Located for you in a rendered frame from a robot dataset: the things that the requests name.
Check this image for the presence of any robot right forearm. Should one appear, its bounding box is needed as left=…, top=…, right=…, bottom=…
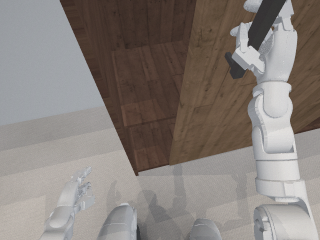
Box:
left=247, top=80, right=319, bottom=240

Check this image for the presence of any robot right upper arm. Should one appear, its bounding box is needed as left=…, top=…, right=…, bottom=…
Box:
left=253, top=204, right=317, bottom=240

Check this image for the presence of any wardrobe door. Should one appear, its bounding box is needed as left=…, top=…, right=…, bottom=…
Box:
left=169, top=0, right=320, bottom=166
left=305, top=117, right=320, bottom=127

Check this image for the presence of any robot left forearm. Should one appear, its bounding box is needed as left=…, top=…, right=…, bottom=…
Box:
left=38, top=205, right=75, bottom=240

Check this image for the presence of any robot right hand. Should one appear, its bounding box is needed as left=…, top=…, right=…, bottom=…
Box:
left=230, top=0, right=298, bottom=84

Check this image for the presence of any robot left hand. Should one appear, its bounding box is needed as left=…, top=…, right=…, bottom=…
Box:
left=57, top=166, right=95, bottom=214

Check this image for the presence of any handle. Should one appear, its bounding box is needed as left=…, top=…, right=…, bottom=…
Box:
left=224, top=0, right=286, bottom=80

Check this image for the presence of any left robot shin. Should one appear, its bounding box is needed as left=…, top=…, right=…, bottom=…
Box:
left=120, top=202, right=137, bottom=240

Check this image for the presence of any right robot thigh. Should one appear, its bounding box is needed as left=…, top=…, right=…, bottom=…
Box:
left=189, top=218, right=222, bottom=240

